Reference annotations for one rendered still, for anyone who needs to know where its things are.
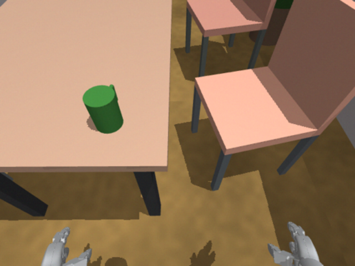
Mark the right robot hand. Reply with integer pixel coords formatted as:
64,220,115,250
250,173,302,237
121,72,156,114
268,222,320,266

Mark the left robot hand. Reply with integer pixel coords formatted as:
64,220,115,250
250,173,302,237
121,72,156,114
41,227,92,266

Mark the potted plant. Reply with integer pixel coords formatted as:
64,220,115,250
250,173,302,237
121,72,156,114
249,0,293,46

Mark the mug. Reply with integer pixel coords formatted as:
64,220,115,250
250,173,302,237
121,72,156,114
83,85,123,134

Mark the table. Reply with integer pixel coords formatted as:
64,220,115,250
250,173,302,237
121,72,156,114
0,0,172,217

